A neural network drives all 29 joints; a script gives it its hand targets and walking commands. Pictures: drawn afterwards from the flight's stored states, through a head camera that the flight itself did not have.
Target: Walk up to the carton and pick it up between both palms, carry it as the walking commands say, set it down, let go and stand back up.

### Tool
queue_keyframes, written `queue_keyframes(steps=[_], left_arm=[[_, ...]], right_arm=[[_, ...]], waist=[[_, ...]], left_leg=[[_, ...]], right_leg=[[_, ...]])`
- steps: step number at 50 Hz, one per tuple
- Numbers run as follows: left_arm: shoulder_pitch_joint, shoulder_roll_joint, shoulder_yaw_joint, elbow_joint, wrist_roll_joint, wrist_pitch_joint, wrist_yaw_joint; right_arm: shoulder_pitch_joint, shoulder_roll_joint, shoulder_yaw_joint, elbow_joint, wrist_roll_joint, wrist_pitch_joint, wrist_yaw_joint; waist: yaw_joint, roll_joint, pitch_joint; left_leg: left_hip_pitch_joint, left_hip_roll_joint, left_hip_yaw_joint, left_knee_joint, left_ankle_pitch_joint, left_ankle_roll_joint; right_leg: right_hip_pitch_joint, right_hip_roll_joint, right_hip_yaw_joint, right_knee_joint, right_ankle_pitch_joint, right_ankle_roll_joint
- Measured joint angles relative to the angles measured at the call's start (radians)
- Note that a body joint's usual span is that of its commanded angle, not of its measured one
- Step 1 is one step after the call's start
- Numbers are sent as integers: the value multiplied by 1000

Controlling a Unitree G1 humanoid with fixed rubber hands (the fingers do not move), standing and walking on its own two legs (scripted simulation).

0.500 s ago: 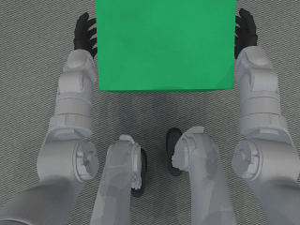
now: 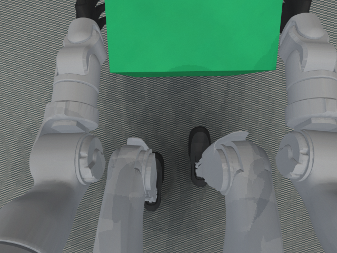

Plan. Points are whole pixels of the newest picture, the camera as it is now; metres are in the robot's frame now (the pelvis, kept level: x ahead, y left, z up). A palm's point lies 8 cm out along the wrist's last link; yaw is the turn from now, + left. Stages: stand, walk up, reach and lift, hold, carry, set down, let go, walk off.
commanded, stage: set down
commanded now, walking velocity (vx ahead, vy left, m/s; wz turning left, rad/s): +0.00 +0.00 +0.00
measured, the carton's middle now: (186, 22) +0.55 -0.06 -0.20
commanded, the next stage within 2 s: none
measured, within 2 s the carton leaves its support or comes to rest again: rests again in 0.78 s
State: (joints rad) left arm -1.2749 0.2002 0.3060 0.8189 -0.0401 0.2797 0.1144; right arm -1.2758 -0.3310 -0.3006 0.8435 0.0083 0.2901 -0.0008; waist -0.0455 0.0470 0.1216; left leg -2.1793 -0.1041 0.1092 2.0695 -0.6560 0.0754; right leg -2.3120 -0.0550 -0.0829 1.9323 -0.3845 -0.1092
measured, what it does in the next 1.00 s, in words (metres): lowers itself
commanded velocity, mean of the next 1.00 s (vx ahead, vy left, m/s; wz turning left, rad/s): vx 0.00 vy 0.00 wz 0.00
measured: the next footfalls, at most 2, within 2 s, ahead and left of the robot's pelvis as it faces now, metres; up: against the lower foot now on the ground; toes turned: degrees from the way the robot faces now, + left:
none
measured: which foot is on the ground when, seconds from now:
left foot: down 0.00-1.00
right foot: down 0.00-1.00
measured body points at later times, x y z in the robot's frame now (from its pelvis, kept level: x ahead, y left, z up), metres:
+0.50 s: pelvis +0.00 +0.00 -0.04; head +0.36 -0.03 +0.21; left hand +0.57 +0.12 -0.20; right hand +0.54 -0.25 -0.20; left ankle +0.08 +0.08 -0.38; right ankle +0.15 -0.09 -0.38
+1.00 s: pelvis -0.01 +0.00 -0.05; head +0.35 -0.04 +0.20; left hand +0.57 +0.12 -0.21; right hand +0.54 -0.25 -0.22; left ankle +0.08 +0.08 -0.38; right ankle +0.15 -0.09 -0.38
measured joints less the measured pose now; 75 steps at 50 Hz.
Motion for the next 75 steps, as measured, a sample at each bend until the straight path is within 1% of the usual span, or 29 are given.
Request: queue_keyframes(steps=[12, 22, 33, 48, 58, 64, 75], left_arm=[[-83, 37, -60, 57, -49, -21, 25], [-118, 70, -119, 78, -112, -33, 44], [-159, 77, -114, 151, -95, -44, 34], [-185, 102, -136, 178, -117, -48, 28], [-205, 102, -131, 200, -106, -58, 24], [-204, 100, -123, 194, -101, -64, 16], [-214, 88, -62, 176, -53, -63, -24]], right_arm=[[-89, -61, 58, 83, 59, -33, -4], [-129, -94, 119, 119, 125, -51, -20], [-174, -105, 136, 195, 123, -64, -18], [-214, -111, 163, 228, 139, -67, -24], [-238, -116, 147, 258, 133, -84, -11], [-244, -123, 136, 268, 127, -93, 10], [-264, -139, 109, 281, 111, -95, 57]], waist=[[-2, 5, 120], [-5, 13, 188], [-6, 14, 218], [-8, 18, 272], [-8, 15, 294], [-10, 14, 305], [-13, 11, 337]], left_leg=[[-27, 3, 19, 94, -19, 14], [-33, 4, 23, 155, -28, 17], [-20, 5, 26, 168, -19, 16], [-24, 6, 30, 201, -18, 17], [-21, 7, 38, 210, -16, 25], [-20, 8, 45, 217, -15, 29], [-10, 5, 49, 224, -12, 30]], right_leg=[[-33, -11, 2, 89, -8, -1], [-39, -22, -6, 144, -11, -7], [-26, -23, -5, 156, -2, -10], [-29, -29, -8, 186, 2, -13], [-26, -27, 0, 194, 4, -5], [-26, -27, 5, 202, 4, 0], [-15, -29, 9, 211, 4, 3]])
